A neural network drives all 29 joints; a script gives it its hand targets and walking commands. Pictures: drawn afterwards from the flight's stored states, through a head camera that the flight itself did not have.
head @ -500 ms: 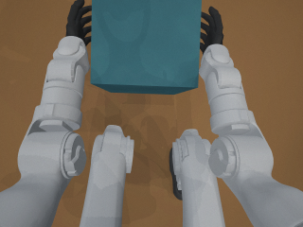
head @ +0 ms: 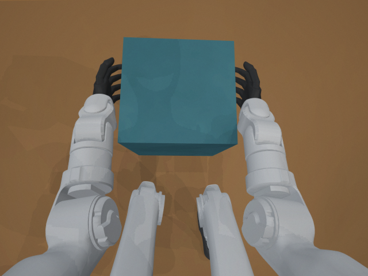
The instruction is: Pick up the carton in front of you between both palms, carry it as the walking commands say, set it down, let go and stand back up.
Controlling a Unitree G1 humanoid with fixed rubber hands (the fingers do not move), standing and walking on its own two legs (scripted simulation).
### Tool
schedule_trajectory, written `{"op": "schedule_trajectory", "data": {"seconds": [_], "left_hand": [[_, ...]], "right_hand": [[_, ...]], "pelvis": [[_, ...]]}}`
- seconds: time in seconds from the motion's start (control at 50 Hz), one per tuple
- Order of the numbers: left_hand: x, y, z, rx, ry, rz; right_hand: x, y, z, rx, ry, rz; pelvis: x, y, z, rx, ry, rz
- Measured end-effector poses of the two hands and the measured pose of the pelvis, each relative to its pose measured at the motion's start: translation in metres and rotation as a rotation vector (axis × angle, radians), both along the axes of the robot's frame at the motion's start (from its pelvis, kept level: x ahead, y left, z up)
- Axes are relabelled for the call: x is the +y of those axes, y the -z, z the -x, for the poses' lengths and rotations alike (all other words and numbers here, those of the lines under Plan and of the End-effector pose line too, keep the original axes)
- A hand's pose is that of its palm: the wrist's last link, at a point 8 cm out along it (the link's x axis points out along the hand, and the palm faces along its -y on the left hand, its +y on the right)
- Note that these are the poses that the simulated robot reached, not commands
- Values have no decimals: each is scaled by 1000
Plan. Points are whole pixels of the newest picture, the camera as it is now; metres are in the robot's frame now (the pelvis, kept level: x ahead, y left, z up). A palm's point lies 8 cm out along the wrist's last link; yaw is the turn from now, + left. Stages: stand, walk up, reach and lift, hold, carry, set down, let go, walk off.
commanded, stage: reach and lift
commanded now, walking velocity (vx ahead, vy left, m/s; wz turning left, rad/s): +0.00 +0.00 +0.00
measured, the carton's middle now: (177, 109) +0.47 +0.03 -0.12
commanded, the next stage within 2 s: none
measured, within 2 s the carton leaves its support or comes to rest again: neither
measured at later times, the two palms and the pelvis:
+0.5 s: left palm (72, 80) +0.42 +0.17 +0.11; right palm (300, 87) +0.43 -0.13 +0.11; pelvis +0.05 +0.00 +0.14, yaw +1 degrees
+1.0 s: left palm out of the picture +0.38 +0.16 +0.25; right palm out of the picture +0.39 -0.14 +0.26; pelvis +0.10 +0.00 +0.25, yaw +1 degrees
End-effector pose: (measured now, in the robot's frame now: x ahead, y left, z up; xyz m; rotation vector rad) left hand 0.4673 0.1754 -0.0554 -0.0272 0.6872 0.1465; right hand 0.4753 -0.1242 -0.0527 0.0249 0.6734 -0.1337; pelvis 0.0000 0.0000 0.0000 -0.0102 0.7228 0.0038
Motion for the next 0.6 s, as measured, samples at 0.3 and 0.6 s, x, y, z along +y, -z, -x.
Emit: {"op": "schedule_trajectory", "data": {"seconds": [0.3,0.6], "left_hand": [[-5,-100,27,9,-10,10],[-11,-192,54,6,-8,9]], "right_hand": [[-5,-100,27,9,8,-7],[-11,-193,55,5,8,-5]], "pelvis": [[0,-86,-32,-134,-5,-3],[0,-171,-65,-319,-9,-8]]}}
